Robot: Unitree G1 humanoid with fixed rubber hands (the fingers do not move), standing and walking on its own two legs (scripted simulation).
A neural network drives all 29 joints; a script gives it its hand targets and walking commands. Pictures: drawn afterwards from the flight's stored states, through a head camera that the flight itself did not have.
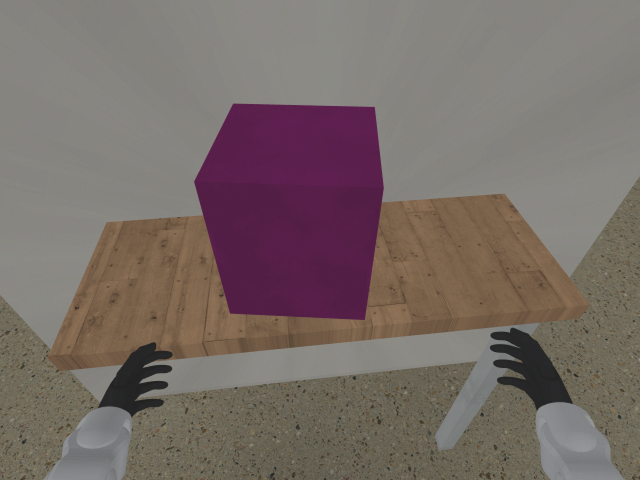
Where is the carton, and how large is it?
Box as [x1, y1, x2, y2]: [194, 104, 383, 319]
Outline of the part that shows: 233,104 194,181 230,313 364,319 383,189 374,107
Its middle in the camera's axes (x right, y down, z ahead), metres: -0.03 -0.04 +0.58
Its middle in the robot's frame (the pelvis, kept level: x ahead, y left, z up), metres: +0.45 +0.03 +0.10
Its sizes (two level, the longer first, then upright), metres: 0.210 0.200 0.250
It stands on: a table, 0.75 m high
